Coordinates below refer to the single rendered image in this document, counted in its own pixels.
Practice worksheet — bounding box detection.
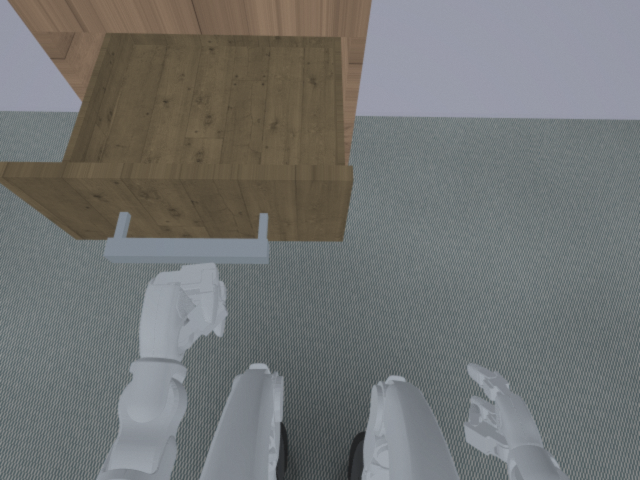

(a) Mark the left robot thigh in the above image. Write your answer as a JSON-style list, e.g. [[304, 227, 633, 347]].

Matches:
[[199, 369, 284, 480]]

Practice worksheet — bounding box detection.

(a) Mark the cabinet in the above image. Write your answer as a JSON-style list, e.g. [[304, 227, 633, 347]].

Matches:
[[8, 0, 372, 166]]

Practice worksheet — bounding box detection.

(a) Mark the robot right forearm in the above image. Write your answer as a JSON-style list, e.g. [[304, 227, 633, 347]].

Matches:
[[507, 445, 570, 480]]

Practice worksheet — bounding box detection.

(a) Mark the right robot hand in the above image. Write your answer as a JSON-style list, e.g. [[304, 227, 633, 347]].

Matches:
[[464, 363, 544, 463]]

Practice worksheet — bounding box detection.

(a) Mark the robot left shin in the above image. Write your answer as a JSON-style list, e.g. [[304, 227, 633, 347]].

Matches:
[[231, 363, 280, 480]]

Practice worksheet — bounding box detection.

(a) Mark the drawer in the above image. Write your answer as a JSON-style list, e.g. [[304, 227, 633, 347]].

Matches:
[[0, 33, 353, 242]]

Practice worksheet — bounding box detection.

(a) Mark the left robot hand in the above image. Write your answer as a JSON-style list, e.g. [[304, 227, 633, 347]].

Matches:
[[139, 263, 228, 362]]

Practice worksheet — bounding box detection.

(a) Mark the robot left forearm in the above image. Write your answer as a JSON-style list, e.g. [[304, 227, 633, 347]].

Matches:
[[96, 358, 188, 480]]

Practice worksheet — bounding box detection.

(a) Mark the handle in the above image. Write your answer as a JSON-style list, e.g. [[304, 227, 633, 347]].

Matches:
[[103, 212, 270, 264]]

